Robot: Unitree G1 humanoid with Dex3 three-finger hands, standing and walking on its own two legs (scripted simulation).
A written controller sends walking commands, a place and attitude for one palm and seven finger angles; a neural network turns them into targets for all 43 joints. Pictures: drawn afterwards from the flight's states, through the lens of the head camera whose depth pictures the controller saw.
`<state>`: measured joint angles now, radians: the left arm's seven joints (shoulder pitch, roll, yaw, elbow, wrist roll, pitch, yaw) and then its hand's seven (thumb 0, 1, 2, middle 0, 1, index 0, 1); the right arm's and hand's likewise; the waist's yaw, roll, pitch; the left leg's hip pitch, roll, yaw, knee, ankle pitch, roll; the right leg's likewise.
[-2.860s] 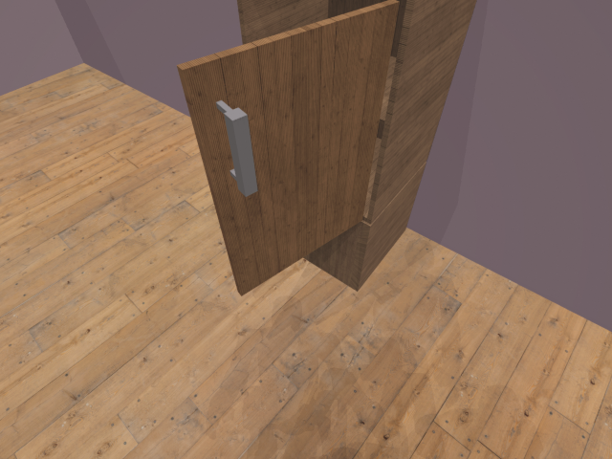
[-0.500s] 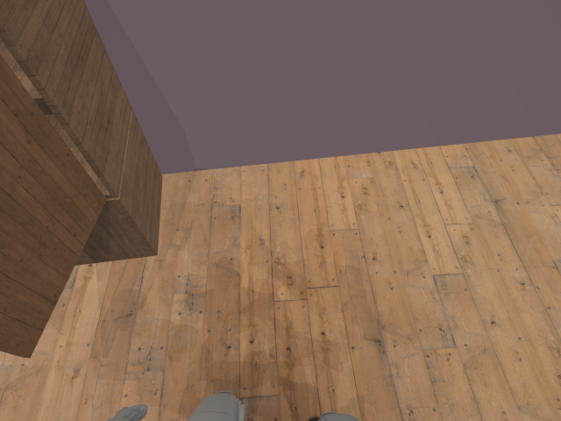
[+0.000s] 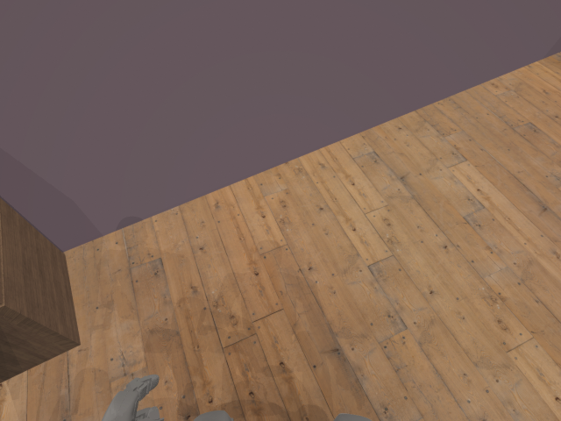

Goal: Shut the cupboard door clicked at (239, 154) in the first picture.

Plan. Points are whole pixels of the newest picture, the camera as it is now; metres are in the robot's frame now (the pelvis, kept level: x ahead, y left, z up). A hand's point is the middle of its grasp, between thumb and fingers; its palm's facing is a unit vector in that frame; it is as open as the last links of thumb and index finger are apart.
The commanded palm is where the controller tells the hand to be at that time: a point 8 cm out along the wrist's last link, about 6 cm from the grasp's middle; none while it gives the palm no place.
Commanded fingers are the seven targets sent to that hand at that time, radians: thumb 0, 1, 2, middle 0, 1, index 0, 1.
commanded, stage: walk to a spot facing it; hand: left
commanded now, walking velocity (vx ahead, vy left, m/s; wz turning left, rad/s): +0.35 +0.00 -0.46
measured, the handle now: out of the picture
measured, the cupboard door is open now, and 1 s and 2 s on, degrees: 75 75 75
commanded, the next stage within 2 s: turn to face it in 0.62 s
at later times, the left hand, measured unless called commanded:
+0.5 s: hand (232, 275) +0.38 +0.11 -0.14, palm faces -0.31 -0.93 -0.18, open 7.4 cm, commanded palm none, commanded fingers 0.00 0.90 0.90 -0.20 -0.30 -0.20 -0.30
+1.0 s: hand (265, 224) +0.52 +0.05 -0.18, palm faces -0.22 -0.96 -0.18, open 7.3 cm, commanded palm none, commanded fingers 0.00 0.90 0.90 -0.20 -0.30 -0.20 -0.30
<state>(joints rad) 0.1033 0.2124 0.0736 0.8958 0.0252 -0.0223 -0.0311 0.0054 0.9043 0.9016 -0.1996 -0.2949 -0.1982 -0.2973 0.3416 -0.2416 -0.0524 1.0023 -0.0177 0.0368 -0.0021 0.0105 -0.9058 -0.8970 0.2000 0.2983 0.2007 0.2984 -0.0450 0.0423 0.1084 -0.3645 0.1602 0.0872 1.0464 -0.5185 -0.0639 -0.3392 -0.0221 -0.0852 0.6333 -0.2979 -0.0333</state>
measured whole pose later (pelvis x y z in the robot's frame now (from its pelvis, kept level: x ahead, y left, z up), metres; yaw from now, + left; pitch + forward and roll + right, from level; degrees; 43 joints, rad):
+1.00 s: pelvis +0.44 -0.12 +0.00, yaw -15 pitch +1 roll -1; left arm 0.21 0.19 0.05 1.07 0.01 0.00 0.02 0.01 0.91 0.90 -0.20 -0.29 -0.20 -0.30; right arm 0.17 -0.15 -0.02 1.00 -0.03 -0.03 -0.02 0.00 -0.91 -0.90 0.20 0.30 0.20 0.30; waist -0.01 -0.03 0.06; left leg -0.38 0.03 0.08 0.61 -0.25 0.03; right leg -0.31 -0.02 -0.07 1.02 -0.55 0.03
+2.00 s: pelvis +0.59 -0.24 +0.01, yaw +25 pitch +1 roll +3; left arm 0.20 0.17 0.04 0.88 0.04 0.00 0.02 0.01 0.90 0.90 -0.20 -0.30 -0.20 -0.30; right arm 0.11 -0.24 -0.08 0.92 -0.01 0.08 0.03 0.01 -0.91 -0.90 0.20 0.30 0.20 0.30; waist -0.02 -0.01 0.11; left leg -0.45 0.02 0.05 1.00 -0.48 -0.06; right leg -0.26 -0.14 -0.19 0.57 -0.33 0.00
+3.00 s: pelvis +0.65 -0.23 +0.01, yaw +60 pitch +2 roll +0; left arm 0.16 0.25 0.08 0.91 0.02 0.05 0.01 0.01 0.91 0.90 -0.20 -0.29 -0.20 -0.30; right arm 0.14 -0.21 -0.06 0.91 -0.02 0.03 0.00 0.01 -0.91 -0.90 0.20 0.30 0.20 0.30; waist 0.00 -0.02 0.11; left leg -0.30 0.00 0.00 0.55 -0.28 0.01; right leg -0.48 -0.10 -0.04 1.06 -0.46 0.08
